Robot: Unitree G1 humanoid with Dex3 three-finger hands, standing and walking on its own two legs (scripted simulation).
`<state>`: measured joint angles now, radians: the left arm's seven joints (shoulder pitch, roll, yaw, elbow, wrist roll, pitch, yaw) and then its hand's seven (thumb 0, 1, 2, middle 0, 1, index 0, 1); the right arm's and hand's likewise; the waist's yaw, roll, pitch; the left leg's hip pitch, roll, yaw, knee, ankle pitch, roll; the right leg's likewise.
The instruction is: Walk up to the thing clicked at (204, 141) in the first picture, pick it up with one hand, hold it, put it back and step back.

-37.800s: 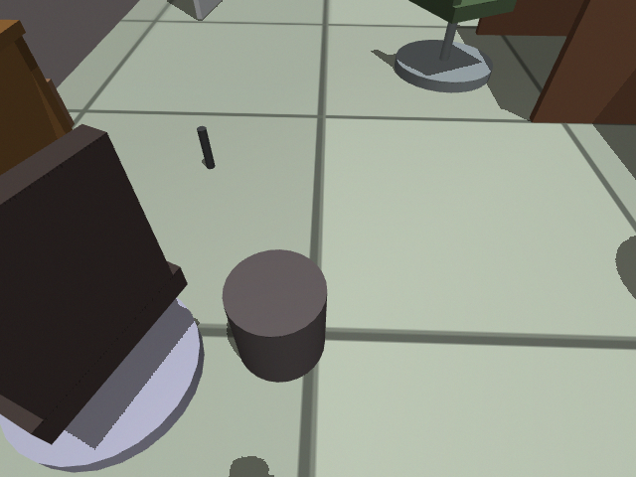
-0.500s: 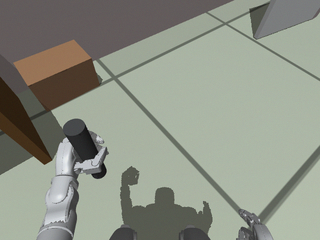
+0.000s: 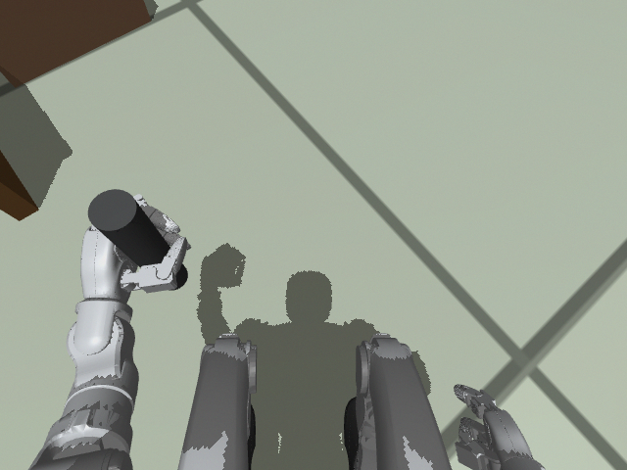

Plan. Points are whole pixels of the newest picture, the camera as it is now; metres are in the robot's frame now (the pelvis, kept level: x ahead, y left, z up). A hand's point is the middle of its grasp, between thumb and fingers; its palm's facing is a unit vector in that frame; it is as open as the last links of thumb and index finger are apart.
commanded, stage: crouch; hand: left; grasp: from the side
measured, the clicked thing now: (149, 250) +0.38 +0.21 -0.03
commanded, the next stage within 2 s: lower in 1.12 s
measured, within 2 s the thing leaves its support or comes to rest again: neither
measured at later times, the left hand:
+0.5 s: hand (192, 278) +0.39 +0.19 -0.19, palm faces +0.07 -1.00 -0.01, open 5.5 cm
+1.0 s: hand (194, 287) +0.39 +0.20 -0.26, palm faces +0.06 -1.00 -0.01, open 5.5 cm
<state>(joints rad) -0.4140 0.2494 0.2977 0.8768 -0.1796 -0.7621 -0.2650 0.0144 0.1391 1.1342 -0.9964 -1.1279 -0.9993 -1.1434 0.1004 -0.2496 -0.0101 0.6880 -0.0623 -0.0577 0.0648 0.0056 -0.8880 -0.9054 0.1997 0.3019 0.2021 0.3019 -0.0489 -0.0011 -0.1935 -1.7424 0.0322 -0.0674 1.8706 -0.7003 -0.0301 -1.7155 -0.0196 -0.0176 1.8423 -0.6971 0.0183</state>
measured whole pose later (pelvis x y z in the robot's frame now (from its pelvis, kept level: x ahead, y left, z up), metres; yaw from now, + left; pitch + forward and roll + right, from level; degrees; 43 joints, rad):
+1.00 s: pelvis -0.03 +0.00 -0.19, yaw -5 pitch +27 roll -7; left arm -0.53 0.40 0.40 0.99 -0.15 -0.82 -0.23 0.01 0.14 1.14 -1.00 -1.13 -1.00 -1.15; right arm 0.00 -0.31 0.10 0.71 -0.14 0.00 0.12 0.00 -0.90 -0.91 0.20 0.30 0.20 0.30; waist -0.12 -0.05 0.00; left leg -2.26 0.00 -0.18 2.50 -0.72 -0.05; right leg -2.20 0.01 -0.06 2.41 -0.69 0.04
